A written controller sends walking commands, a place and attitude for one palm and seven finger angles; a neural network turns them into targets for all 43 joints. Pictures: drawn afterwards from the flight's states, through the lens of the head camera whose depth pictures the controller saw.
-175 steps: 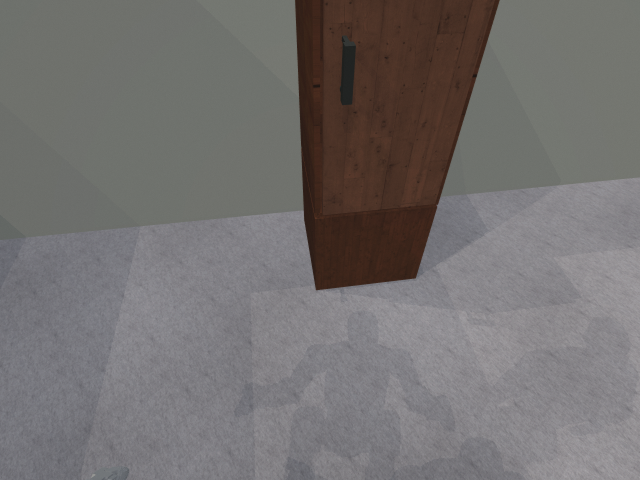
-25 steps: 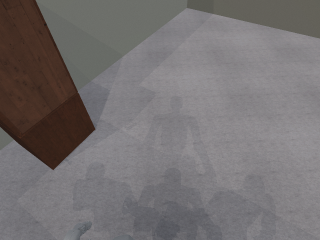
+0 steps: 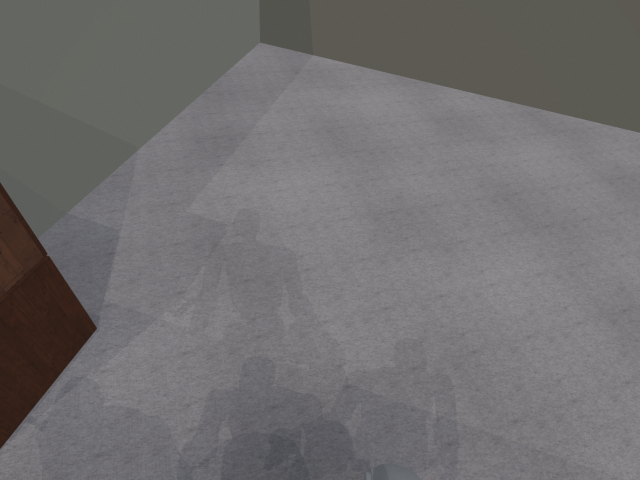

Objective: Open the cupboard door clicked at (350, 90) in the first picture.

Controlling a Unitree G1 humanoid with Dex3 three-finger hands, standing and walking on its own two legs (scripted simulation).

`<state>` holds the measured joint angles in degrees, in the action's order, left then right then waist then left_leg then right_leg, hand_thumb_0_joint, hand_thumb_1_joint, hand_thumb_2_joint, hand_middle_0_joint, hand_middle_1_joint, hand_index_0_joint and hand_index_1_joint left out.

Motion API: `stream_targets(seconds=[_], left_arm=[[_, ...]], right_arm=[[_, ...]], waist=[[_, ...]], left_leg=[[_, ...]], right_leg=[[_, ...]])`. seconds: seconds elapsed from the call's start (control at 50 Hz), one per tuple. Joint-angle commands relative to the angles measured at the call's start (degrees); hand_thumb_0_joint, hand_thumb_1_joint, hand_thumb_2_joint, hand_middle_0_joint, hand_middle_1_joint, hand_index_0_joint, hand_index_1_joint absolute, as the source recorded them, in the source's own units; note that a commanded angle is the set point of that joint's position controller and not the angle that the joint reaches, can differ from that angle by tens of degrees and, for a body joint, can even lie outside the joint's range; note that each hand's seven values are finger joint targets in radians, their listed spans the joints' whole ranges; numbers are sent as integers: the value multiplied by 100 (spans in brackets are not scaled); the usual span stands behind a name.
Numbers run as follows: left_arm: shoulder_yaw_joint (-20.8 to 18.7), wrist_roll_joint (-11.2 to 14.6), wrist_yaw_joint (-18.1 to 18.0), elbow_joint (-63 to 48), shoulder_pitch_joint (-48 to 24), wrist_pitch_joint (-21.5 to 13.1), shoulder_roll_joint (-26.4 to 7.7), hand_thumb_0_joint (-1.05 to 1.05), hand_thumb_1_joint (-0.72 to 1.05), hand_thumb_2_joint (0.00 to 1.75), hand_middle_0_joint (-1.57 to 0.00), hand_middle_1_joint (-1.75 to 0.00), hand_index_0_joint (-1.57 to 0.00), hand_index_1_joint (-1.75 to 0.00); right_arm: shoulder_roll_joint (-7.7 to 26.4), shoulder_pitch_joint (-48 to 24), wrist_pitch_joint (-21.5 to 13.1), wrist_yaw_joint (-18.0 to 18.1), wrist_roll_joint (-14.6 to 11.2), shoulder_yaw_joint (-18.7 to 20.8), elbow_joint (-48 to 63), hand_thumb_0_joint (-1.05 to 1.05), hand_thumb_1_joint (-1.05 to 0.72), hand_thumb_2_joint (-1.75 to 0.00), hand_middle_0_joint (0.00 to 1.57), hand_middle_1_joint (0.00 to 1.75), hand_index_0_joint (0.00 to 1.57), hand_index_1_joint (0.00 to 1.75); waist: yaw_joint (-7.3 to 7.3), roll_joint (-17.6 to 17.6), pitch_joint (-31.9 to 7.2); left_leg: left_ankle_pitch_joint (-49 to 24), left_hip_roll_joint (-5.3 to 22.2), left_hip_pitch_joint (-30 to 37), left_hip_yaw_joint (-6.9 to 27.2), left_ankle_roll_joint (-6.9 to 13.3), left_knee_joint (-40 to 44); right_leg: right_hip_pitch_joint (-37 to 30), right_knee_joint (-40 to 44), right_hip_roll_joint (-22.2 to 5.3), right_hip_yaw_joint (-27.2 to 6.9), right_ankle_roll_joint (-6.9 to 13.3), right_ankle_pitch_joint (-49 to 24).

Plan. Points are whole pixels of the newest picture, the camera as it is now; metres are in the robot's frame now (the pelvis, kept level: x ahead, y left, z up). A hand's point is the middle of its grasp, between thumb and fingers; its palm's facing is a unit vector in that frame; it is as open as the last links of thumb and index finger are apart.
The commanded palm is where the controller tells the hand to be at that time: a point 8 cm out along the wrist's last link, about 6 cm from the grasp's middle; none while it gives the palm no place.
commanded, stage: walk to a spot facing it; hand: left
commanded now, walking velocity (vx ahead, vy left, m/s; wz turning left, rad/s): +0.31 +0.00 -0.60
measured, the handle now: out of the picture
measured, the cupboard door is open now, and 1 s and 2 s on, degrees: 0 0 0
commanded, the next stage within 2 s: turn to face it in 0.76 s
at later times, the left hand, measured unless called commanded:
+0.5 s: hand (272, 354) +0.36 +0.09 -0.19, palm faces -0.30 -0.94 -0.19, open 7.3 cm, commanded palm none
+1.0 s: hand (280, 273) +0.53 +0.10 -0.18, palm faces -0.48 -0.85 -0.21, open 7.3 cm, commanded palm none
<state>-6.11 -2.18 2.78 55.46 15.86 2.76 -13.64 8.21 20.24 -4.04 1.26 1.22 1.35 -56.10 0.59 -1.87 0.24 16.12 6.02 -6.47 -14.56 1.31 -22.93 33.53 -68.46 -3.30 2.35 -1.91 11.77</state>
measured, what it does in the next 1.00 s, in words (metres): walks ahead, turning right: right foot, then left foot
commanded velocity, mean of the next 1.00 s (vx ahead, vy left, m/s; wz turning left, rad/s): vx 0.17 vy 0.00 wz -0.37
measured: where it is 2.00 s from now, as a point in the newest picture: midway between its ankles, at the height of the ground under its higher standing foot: (321, 453)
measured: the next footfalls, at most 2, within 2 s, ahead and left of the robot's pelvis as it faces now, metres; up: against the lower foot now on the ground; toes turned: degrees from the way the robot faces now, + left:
right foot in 0.34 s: +0.26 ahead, -0.16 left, +0.00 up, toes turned -20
left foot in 0.70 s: +0.47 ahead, +0.04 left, +0.00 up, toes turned -15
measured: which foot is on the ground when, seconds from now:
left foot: down 0.00-0.32, up 0.34-0.68, down 0.70-1.00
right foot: up 0.00-0.32, down 0.34-0.72, up 0.74-1.00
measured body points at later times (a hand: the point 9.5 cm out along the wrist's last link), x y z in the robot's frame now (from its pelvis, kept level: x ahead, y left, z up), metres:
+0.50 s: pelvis +0.21 -0.05 -0.02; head +0.24 -0.05 +0.43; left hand +0.37 +0.14 -0.17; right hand +0.15 -0.29 -0.17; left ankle +0.21 +0.09 -0.66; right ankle +0.22 -0.14 -0.75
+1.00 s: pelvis +0.37 -0.03 -0.01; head +0.40 -0.03 +0.44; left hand +0.56 +0.15 -0.16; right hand +0.29 -0.27 -0.14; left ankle +0.43 +0.05 -0.75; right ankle +0.31 -0.17 -0.69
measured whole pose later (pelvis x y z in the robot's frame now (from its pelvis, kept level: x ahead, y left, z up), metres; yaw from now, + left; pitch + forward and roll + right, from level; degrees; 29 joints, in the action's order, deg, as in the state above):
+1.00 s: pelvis +0.37 -0.03 -0.01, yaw -32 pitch +0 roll -2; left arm -4.8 -1.3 0.2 55.0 12.5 2.3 -12.6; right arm 10.2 13.5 -2.2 1.2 1.6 2.6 -55.2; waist -1.2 -0.3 2.8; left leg 14.1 8.3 -13.0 -15.1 0.8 -27.9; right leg 26.0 -51.7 -3.9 4.4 -2.9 20.3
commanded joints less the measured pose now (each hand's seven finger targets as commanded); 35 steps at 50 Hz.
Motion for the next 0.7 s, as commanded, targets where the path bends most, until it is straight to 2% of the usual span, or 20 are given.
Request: stream_targets(seconds=[0.0,0.08,0.18,0.24,0.26,0.28,0.3,0.32,0.34,0.36,0.38,0.4,0.46,0.48,0.52,0.56,0.6,0.64,0.66,0.68], left_arm=[[33,3,60,-520,-573,-120,85,0,90,90,-20,-30,-20,-30],[95,-1,75,-661,-1304,-158,176,0,90,90,-20,-30,-20,-30],[160,28,70,-773,-1831,-260,251,0,90,90,-20,-30,-20,-30],[80,14,33,-536,-990,-373,46,0,90,90,-20,-30,-20,-30],[23,-3,0,-311,-149,-438,-142,0,90,90,-20,-30,-20,-30],[-84,-14,-57,-62,687,-510,-627,0,90,90,-20,-30,-20,-30],[-229,31,-153,38,1264,-559,-1289,0,90,90,-20,-30,-20,-30],[-256,218,-213,106,1412,-512,-1628,0,90,90,-20,-30,-20,-30],[-244,196,-245,-43,1010,-508,-1524,0,90,90,-20,-30,-20,-30],[-158,195,-271,-209,450,-498,-1218,0,90,90,-20,-30,-20,-30],[-68,194,-305,-294,68,-513,-885,0,90,90,-20,-30,-20,-30],[-5,141,-325,-343,-183,-566,-745,0,90,90,-20,-30,-20,-30],[43,60,-307,-401,-532,-603,-647,0,90,90,-20,-30,-20,-30],[41,44,-300,-392,-593,-611,-672,0,90,90,-20,-30,-20,-30],[25,64,-250,-397,-499,-599,-694,0,90,90,-20,-30,-20,-30],[3,67,-233,-409,-331,-573,-756,0,90,90,-20,-30,-20,-30],[-42,64,-238,-459,-286,-537,-821,0,90,90,-20,-30,-20,-30],[-66,109,-244,-508,-321,-460,-812,0,90,90,-20,-30,-20,-30],[-23,135,-245,-551,-246,-421,-626,0,90,90,-20,-30,-20,-30],[26,181,-207,-622,-59,-380,-262,0,90,90,-20,-30,-20,-30]], right_arm=[[809,568,-134,87,-28,228,1,0,-90,-90,20,30,20,30],[713,1016,-110,86,17,230,-261,0,-90,-90,20,30,20,30],[808,1139,-42,58,81,256,-423,0,-90,-90,20,30,20,30],[1098,913,-40,49,48,347,-305,0,-90,-90,20,30,20,30],[1238,718,-28,29,11,370,-228,0,-90,-90,20,30,20,30],[1137,653,-14,-53,-65,352,-100,0,-90,-90,20,30,20,30],[660,710,-29,-70,-150,260,149,0,-90,-90,20,30,20,30],[631,17,-43,-9,-135,246,400,0,-90,-90,20,30,20,30],[647,7,-51,9,-97,276,504,0,-90,-90,20,30,20,30],[729,-85,-18,3,-55,298,481,0,-90,-90,20,30,20,30],[745,-305,45,-11,-7,301,424,0,-90,-90,20,30,20,30],[632,-186,123,-23,32,264,355,0,-90,-90,20,30,20,30],[489,183,298,-57,47,236,294,0,-90,-90,20,30,20,30],[474,186,290,-82,37,244,340,0,-90,-90,20,30,20,30],[518,-205,262,-130,37,234,511,0,-90,-90,20,30,20,30],[586,-614,202,-150,27,229,701,0,-90,-90,20,30,20,30],[622,-782,138,-132,0,242,795,0,-90,-90,20,30,20,30],[789,-597,99,-73,-13,267,738,0,-90,-90,20,30,20,30],[1039,-239,62,-15,1,310,624,0,-90,-90,20,30,20,30],[1622,196,51,18,72,438,565,0,-90,-90,20,30,20,30]], waist=[[-142,811,556],[-391,838,718],[-461,980,831],[-9,1067,107],[427,1099,-403],[820,608,-983],[907,-586,-1674],[941,-519,-1551],[706,-593,-1351],[452,-361,-852],[284,223,-328],[31,277,-91],[-361,-215,42],[-412,-374,24],[-295,-522,77],[-130,-681,137],[-75,-601,64],[-216,-479,-44],[-361,31,-285],[-512,1530,-652]], left_leg=[[-1002,1423,561,638,239,1241],[-1699,1516,956,333,367,1108],[-3004,1544,1151,-215,349,707],[-5599,1528,1333,-597,204,-799],[-5690,1405,1090,-743,23,-1891],[-4405,1306,-327,-637,-179,-3305],[1159,307,-2542,-284,-513,-5182],[1979,62,-3403,585,-491,-6202],[1364,248,-3519,1170,-470,-6432],[869,476,-3554,1306,-481,-6279],[569,647,-3174,1354,-458,-5796],[500,675,-2805,1297,-473,-5350],[299,538,-2205,1108,-591,-4227],[177,486,-2066,1091,-603,-3828],[-171,331,-1946,973,-629,-2994],[-236,144,-1798,927,-611,-2359],[-164,-39,-1422,867,-588,-1793],[-559,-162,-609,776,-608,-902],[-679,81,266,997,-541,-305],[-848,1397,1179,2438,-132,88]], right_leg=[[1186,264,-287,1,-88,-351],[1244,1232,-336,292,-43,-296],[591,2538,19,731,259,8],[-786,3119,540,1043,616,392],[-1939,3514,721,1155,711,132],[-3896,3771,296,603,891,-510],[-5646,3923,-1533,-2289,1637,-1363],[-5520,4412,-2122,-3295,2018,-2932],[-4955,4600,-2115,-3148,1967,-2375],[-4203,4789,-1937,-2817,1842,-1496],[-3079,4973,-1632,-2274,1671,-1103],[-2302,5127,-1440,-1852,1519,-1111],[-1239,5281,-904,-1128,1317,-857],[-1126,5279,-807,-1074,1293,-689],[-1072,5227,-576,-1030,1219,-316],[-1175,5119,-606,-1287,1186,-154],[-1325,4835,-680,-1519,1153,-410],[-1275,4314,-511,-1491,922,-549],[-987,3598,-199,-1283,695,-446],[-90,2166,534,-626,334,1065]])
